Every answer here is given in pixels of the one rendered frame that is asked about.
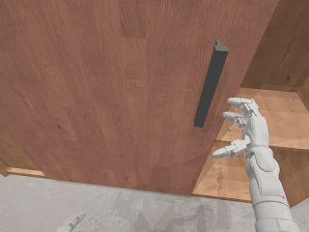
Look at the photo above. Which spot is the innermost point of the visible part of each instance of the wardrobe door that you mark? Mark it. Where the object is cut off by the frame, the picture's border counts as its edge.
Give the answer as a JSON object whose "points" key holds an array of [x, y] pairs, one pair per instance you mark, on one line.
{"points": [[12, 155], [105, 92]]}

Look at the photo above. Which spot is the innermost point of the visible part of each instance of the left robot hand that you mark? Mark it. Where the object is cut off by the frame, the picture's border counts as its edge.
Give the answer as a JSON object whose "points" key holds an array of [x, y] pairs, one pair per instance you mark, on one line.
{"points": [[71, 222]]}

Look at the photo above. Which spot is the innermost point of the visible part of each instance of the right robot hand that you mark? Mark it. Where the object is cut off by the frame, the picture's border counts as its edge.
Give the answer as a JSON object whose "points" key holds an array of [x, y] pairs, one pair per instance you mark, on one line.
{"points": [[255, 127]]}

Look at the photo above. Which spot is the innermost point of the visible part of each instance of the robot right forearm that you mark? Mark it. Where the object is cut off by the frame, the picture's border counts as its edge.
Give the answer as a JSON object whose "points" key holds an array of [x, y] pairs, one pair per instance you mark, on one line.
{"points": [[269, 201]]}

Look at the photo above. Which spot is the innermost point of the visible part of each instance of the handle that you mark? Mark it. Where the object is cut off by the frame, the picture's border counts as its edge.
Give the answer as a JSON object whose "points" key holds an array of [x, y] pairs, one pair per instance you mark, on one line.
{"points": [[218, 58]]}

